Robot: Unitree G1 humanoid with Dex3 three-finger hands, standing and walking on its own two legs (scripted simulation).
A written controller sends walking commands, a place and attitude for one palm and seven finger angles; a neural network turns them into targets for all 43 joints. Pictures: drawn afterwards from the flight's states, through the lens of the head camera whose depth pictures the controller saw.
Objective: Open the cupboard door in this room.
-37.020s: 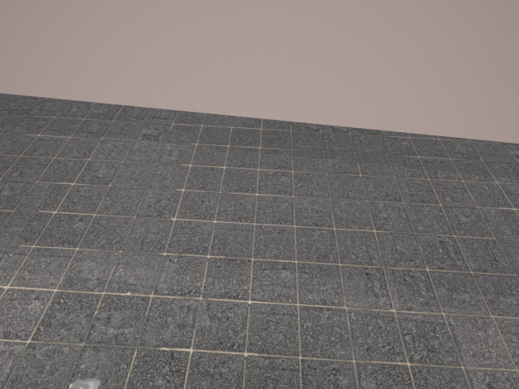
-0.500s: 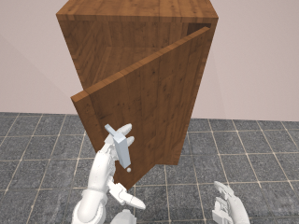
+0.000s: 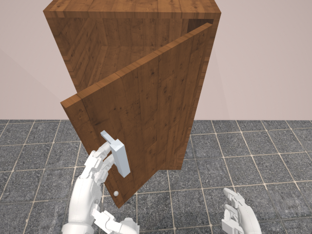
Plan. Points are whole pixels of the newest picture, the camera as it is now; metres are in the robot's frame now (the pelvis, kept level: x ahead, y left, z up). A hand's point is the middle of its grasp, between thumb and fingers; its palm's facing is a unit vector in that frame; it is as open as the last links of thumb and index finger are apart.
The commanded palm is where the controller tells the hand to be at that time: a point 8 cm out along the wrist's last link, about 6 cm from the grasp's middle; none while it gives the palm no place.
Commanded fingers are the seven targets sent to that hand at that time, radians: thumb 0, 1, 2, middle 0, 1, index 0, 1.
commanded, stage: slide the hand sideways off the handle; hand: left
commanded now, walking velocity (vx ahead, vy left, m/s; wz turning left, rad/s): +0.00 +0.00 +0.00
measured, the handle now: (115, 154) +0.29 +0.11 +0.08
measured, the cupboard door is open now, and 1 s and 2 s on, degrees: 46 44 44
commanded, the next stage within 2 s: draw the hand back to the body in 0.50 s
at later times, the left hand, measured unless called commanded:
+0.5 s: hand (89, 212) +0.17 +0.14 +0.07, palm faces +0.03 -1.00 -0.03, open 16.1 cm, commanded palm +0.14 +0.20 +0.08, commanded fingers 0.00 -0.50 0.30 -0.15 -0.30 -0.15 -0.30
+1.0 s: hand (62, 207) +0.16 +0.18 +0.12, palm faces +0.02 -1.00 -0.05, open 16.3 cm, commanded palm +0.13 +0.23 +0.14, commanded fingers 0.00 -0.47 0.31 -0.15 -0.30 -0.15 -0.30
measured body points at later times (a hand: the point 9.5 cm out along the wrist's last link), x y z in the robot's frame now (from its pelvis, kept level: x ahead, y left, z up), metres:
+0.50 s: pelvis +0.00 -0.02 -0.01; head +0.03 -0.02 +0.44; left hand +0.16 +0.20 +0.08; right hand +0.19 -0.25 -0.07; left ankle +0.06 +0.13 -0.66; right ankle -0.02 -0.13 -0.66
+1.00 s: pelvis +0.00 +0.00 +0.01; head -0.01 +0.00 +0.46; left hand +0.15 +0.23 +0.13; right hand +0.18 -0.21 -0.04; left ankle +0.06 +0.13 -0.66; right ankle -0.02 -0.13 -0.66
